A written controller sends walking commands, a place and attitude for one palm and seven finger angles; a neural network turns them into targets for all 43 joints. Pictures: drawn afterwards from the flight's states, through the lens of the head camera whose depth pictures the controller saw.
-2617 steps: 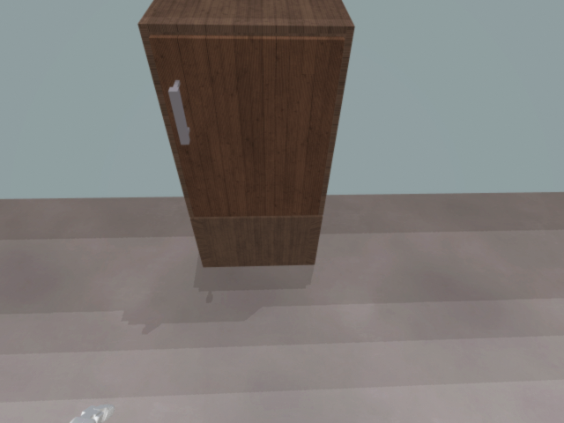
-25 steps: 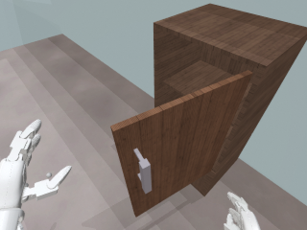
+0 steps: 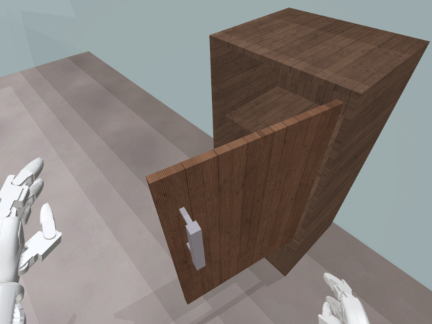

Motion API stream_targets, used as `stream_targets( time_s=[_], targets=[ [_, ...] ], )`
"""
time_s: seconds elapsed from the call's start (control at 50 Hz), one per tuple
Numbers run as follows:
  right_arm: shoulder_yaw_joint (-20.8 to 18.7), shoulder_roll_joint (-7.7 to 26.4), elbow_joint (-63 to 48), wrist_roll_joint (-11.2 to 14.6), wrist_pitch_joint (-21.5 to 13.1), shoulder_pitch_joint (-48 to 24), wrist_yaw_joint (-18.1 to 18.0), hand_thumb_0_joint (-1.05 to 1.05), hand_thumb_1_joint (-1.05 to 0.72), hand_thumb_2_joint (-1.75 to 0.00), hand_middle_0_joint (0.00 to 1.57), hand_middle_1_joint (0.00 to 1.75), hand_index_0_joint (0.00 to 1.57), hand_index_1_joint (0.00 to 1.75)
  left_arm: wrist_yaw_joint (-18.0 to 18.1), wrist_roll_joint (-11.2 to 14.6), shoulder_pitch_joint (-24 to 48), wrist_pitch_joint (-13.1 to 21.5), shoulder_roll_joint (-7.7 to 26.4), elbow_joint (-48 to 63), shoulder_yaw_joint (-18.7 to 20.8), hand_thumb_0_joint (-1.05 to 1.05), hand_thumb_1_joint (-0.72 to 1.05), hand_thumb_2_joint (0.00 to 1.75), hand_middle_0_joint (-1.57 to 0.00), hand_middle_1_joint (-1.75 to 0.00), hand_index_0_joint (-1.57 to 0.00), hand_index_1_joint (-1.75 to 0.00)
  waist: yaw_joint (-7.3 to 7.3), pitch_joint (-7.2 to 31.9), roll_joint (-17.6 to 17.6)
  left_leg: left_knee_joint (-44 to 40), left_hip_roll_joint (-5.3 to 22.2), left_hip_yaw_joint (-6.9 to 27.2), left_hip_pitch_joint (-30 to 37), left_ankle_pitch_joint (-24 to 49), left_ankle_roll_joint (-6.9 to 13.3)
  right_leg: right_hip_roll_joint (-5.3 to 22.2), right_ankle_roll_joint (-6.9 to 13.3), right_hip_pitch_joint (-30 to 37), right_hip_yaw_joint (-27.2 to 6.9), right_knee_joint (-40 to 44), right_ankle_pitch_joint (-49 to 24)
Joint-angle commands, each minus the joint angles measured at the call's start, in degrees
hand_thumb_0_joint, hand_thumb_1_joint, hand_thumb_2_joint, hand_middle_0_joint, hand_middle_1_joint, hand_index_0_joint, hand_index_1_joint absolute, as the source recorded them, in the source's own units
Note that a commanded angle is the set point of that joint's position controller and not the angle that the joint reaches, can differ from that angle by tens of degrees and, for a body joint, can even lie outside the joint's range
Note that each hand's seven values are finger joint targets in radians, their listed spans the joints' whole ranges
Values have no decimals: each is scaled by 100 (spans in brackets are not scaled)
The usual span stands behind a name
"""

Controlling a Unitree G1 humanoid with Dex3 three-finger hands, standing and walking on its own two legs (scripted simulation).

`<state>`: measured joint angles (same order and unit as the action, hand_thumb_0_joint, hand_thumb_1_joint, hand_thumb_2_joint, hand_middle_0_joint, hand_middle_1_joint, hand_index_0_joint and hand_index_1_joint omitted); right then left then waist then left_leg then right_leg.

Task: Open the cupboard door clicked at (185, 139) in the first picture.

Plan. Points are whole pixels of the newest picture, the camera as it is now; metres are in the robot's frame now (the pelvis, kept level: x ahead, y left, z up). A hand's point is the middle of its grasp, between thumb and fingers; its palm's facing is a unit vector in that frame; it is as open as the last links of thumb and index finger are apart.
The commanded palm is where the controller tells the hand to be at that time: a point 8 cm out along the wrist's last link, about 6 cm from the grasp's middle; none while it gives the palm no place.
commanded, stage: draw the hand back to the body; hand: left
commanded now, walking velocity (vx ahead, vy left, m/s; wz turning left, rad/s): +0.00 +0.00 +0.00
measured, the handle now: (191, 239) +0.28 +0.10 +0.00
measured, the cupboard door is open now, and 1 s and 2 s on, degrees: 78 78 78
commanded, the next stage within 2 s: step back with the hand held close in 0.06 s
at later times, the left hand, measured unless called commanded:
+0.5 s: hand (53, 245) +0.17 +0.25 +0.15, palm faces +0.33 -0.78 -0.52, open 7.4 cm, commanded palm +0.11 +0.30 +0.17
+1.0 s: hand (3, 286) +0.11 +0.28 +0.16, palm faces +0.46 -0.74 -0.49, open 7.4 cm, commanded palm +0.03 +0.32 +0.17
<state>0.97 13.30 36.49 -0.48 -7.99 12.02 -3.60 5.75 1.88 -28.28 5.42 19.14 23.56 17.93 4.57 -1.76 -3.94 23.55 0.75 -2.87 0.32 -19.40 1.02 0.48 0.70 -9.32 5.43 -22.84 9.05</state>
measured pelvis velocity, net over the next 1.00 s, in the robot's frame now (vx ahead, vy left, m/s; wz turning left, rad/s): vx -0.10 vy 0.01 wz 0.03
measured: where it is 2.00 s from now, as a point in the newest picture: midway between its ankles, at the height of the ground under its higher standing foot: outside the picture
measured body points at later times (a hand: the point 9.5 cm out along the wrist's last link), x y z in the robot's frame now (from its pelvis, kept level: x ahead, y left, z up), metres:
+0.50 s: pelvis -0.04 +0.01 -0.01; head -0.03 +0.00 +0.44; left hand +0.14 +0.29 +0.18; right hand +0.13 -0.25 -0.08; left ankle -0.07 +0.10 -0.74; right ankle +0.04 -0.11 -0.74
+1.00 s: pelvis -0.10 +0.01 -0.02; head -0.09 +0.03 +0.43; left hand +0.08 +0.31 +0.18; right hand +0.05 -0.23 -0.10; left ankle -0.07 +0.10 -0.74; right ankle -0.01 -0.11 -0.74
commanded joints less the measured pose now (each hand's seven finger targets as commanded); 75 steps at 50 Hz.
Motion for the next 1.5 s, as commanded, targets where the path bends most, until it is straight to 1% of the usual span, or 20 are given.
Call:
stream_targets(
  time_s=[0.0, 0.14, 0.16, 0.18, 0.22, 0.3, 0.44, 0.62, 0.7, 0.78, 0.84, 0.9, 0.98, 1.06, 1.12, 1.2, 1.26, 1.3, 1.38, 1.48],
  targets=[
    [-203, 549, -911, 10, -368, -790, -66, 0, -90, -90, 20, 30, 20, 30, 174, -9, 566, 402, 1100, 1281, 792, 0, 90, 90, -20, -30, -20, -30, -17, 377, 58, -464, 98, 217, -945, 1704, -35, 78, 76, 978, -417, 245, -675],
    [-216, 574, -845, 31, -413, -814, -67, 0, -90, -90, 20, 30, 20, 30, 166, -40, 634, 443, 1048, 1091, 723, 0, 90, 90, -20, -30, -20, -30, -16, 106, -37, -557, 106, 255, -1013, 1273, -23, 67, 94, 830, -414, 329, -222],
    [-197, 592, -826, 29, -425, -875, -85, 0, -90, -90, 20, 30, 20, 30, 215, -37, 1477, 498, 1321, 1421, 875, 0, 90, 90, -20, -30, -20, -30, -63, 287, -141, -560, 78, 258, -968, 1165, -4, 83, 84, 866, -467, 349, -168],
    [-155, 616, -1037, 82, -303, -642, -125, 0, -90, -90, 20, 30, 20, 30, 281, -32, 1779, 745, 1905, 1276, 1628, 0, 90, 90, -20, -30, -20, -30, -353, -249, 454, -397, 173, 298, -1450, 562, 89, 336, 83, 236, -1100, 612, -227],
    [-208, 578, -999, 31, -131, -651, -92, 0, -90, -90, 20, 30, 20, 30, 172, -75, 758, 715, 1329, 709, 1190, 0, 90, 90, -20, -30, -20, -30, -374, 13, 948, -64, 89, 290, -1211, 619, 123, 556, 130, 39, -1204, 775, -221],
    [-235, 677, -1097, -24, -30, -695, -75, 0, -90, -90, 20, 30, 20, 30, 163, -68, 250, 846, 1193, 1125, 1065, 0, 90, 90, -20, -30, -20, -30, -363, 821, -29, -112, 175, 299, -1275, 1270, 41, 628, 163, 422, -1023, 161, -1237],
    [-373, 649, -1287, 15, 201, -726, -120, 0, -90, -90, 20, 30, 20, 30, 316, -63, -311, 813, 1671, 1619, 1632, 0, 90, 90, -20, -30, -20, -30, -332, 1271, 392, 79, 254, 500, -1820, 1563, -2, 671, 177, 556, -1026, -499, -1940],
    [-408, 754, -1420, -15, 161, -586, -252, 0, -90, -90, 20, 30, 20, 30, 425, -272, 83, 875, 1280, 1480, 1384, 0, 90, 90, -20, -30, -20, -30, -385, 372, -105, -703, 700, 929, -3827, -760, 432, 215, -99, 918, -891, -1454, -811],
    [-425, 768, -1412, -20, 115, -440, -267, 0, -90, -90, 20, 30, 20, 30, 453, -382, 463, 897, 1239, 1440, 1268, 0, 90, 90, -20, -30, -20, -30, -460, 131, 330, -240, 517, 807, -4184, -1848, 510, 455, -16, 628, -1306, -1124, -74],
    [-383, 722, -1381, 16, 86, -365, -209, 0, -90, -90, 20, 30, 20, 30, 471, -339, 633, 955, 1391, 1596, 1294, 0, 90, 90, -20, -30, -20, -30, -493, 225, 806, 622, 241, 720, -3348, -1834, 425, 850, 175, -498, -1795, -61, 1542],
    [-350, 745, -1359, -7, 61, -396, -215, 0, -90, -90, 20, 30, 20, 30, 517, -286, 521, 1033, 1559, 1839, 1458, 0, 90, 90, -20, -30, -20, -30, -486, 288, 298, 260, 350, 967, -3123, -1735, 418, 736, 150, -731, -1499, -336, 1540],
    [-371, 723, -1428, -8, -16, -428, -239, 0, -90, -90, 20, 30, 20, 30, 559, -358, 255, 1142, 1479, 1930, 1641, 0, 90, 90, -20, -30, -20, -30, -396, 522, -671, -1042, 1165, 1734, -4529, -2126, 758, -8, -188, 869, -718, -2351, 82],
    [-457, 666, -1432, 37, -86, -525, -186, 0, -90, -90, 20, 30, 20, 30, 464, -352, 30, 1194, 1471, 1839, 1704, 0, 90, 90, -20, -30, -20, -30, -405, 432, -123, -376, 961, 1259, -4482, -1016, 602, -5, -122, 966, -990, -2128, -661],
    [-460, 586, -1123, -18, -37, -396, -96, 0, -90, -90, 20, 30, 20, 30, 363, -179, 59, 1141, 1385, 1527, 1366, 0, 90, 90, -20, -30, -20, -30, -633, 717, 821, 1072, 205, 545, -2340, 1212, 15, 966, 371, -622, -2030, -698, -2732],
    [-500, 558, -1101, 26, 57, -462, -75, 0, -90, -90, 20, 30, 20, 30, 372, -135, -53, 1086, 1534, 1596, 1470, 0, 90, 90, -20, -30, -20, -30, -561, 1134, 952, 1286, 138, 484, -1919, 479, 43, 1091, 399, -876, -2072, -305, -1585],
    [-489, 632, -1299, 45, 104, -673, -99, 0, -90, -90, 20, 30, 20, 30, 390, -140, -387, 1164, 1736, 2207, 1757, 0, 90, 90, -20, -30, -20, -30, -455, 1022, 294, 265, 452, 978, -2669, -818, 356, 495, 129, -664, -1637, -684, 319],
    [-524, 727, -1369, -51, -26, -742, -181, 0, -90, -90, 20, 30, 20, 30, 421, -283, -259, 1296, 1657, 2557, 1932, 0, 90, 90, -20, -30, -20, -30, -414, 856, -1274, -1582, 1676, 2207, -4844, -2437, 940, -523, -242, 1020, -710, -3215, 450],
    [-574, 634, -1163, -155, -139, -583, -199, 0, -90, -90, 20, 30, 20, 30, 494, -297, 54, 1295, 1702, 2520, 1936, 0, 90, 90, -20, -30, -20, -30, -520, 686, -978, -1533, 1984, 2263, -4400, -1369, 1111, -518, -205, 307, -925, -4200, 1271],
    [-559, 532, -797, -48, -358, -377, -102, 0, -90, -90, 20, 30, 20, 30, 474, -75, -423, 1144, 1248, 1747, 1466, 0, 90, 90, -20, -30, -20, -30, -460, 824, -506, -902, 1536, 1581, -1553, 736, 718, -338, -140, -1322, -656, -2574, 2152],
    [-468, 614, -450, -88, -414, -472, -4, 0, -90, -90, 20, 30, 20, 30, 341, 28, 464, 1039, 1117, 1691, 904, 0, 90, 90, -20, -30, -20, -30, -435, 1330, -937, -639, 1374, 1214, -183, 3177, 356, -287, -76, -874, -503, -197, 1532]
  ],
)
